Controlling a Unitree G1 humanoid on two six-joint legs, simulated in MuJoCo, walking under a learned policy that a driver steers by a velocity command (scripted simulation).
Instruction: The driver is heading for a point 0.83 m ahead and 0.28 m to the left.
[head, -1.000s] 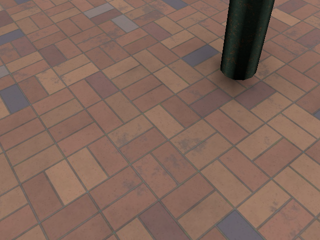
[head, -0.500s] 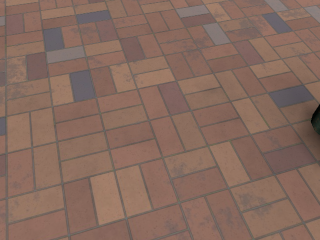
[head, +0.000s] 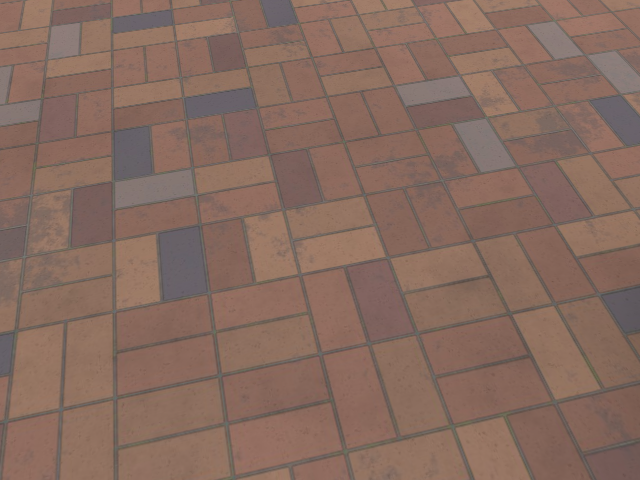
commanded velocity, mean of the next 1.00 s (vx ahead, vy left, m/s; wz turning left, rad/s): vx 0.50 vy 0.00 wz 0.46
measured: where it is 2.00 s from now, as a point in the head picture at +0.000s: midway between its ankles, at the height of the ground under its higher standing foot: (221, 348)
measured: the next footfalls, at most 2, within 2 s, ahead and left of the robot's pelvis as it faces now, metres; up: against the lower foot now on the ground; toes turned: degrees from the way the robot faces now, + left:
left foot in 0.40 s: +0.36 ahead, +0.13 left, +0.00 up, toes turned +12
right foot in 0.96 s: +0.73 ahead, +0.08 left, +0.00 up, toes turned +29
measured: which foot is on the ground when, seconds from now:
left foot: up 0.00-0.38, down 0.40-0.96, up 0.98-1.00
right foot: down 0.00-0.40, up 0.42-0.94, down 0.96-1.00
